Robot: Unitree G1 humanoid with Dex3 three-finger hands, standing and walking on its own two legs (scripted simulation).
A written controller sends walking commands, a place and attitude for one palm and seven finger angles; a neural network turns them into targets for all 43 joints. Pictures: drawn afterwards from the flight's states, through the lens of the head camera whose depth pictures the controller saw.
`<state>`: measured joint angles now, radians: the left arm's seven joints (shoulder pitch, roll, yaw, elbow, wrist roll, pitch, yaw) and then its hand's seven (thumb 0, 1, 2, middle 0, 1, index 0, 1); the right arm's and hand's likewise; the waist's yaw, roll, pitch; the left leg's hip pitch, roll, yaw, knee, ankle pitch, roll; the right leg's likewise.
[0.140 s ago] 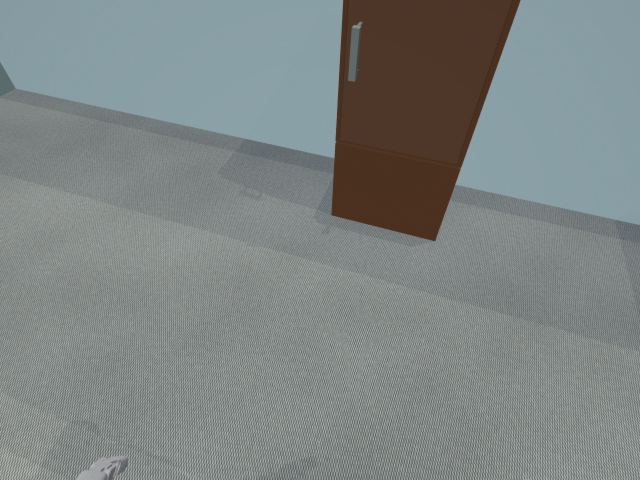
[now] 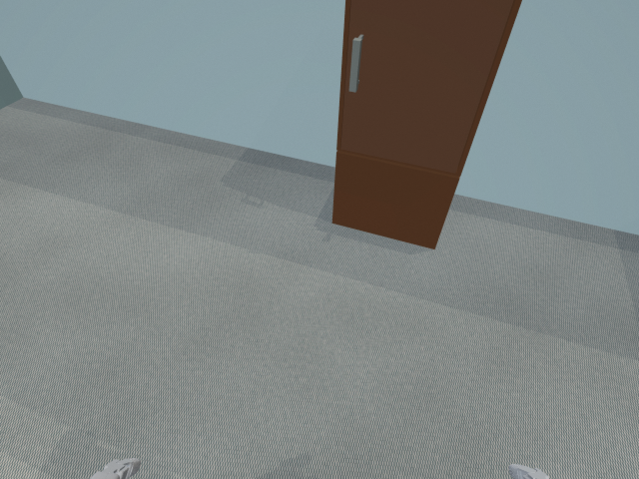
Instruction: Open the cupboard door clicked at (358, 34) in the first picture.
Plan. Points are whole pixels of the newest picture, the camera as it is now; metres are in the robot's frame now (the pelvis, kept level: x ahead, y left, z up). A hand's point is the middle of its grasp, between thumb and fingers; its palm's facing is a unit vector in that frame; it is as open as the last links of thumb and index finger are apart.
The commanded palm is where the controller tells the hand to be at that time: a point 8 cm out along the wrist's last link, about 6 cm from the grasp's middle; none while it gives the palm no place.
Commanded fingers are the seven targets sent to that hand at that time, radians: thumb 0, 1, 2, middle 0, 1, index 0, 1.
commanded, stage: stand and wait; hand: left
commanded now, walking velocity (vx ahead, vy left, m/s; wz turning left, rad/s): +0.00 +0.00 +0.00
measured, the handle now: (357, 63) +1.28 -0.04 -0.01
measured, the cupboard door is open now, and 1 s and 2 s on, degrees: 0 0 0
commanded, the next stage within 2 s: look at it before walking up in 0.84 s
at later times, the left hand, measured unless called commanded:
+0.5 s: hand out of the picture +0.04 +0.24 -0.15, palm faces -0.02 -0.94 -0.34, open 7.4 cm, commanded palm none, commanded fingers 0.00 0.90 0.90 -0.20 -0.30 -0.20 -0.30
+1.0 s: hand out of the picture +0.04 +0.23 -0.15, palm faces -0.03 -0.94 -0.33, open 7.4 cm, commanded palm none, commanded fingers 0.00 0.90 0.90 -0.20 -0.30 -0.20 -0.30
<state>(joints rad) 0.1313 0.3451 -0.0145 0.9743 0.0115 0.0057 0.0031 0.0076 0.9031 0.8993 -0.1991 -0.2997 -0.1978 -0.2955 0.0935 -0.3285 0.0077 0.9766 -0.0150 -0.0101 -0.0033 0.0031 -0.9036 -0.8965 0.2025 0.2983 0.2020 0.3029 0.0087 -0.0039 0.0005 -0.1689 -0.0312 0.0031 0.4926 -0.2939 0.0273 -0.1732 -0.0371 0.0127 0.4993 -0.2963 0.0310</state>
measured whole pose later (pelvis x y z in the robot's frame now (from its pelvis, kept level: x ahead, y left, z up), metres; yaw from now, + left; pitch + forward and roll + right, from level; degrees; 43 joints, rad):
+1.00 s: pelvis -0.03 -0.02 +0.01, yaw +0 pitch -2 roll +0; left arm 0.15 0.34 -0.01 1.08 0.01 -0.01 -0.01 0.01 0.90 0.90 -0.20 -0.30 -0.20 -0.30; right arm 0.14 -0.34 0.01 1.12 -0.01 -0.01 0.00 0.00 -0.90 -0.90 0.20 0.30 0.20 0.30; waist 0.00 0.00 0.03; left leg -0.16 0.00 -0.01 0.39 -0.20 -0.01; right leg -0.17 -0.01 0.00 0.40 -0.20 0.00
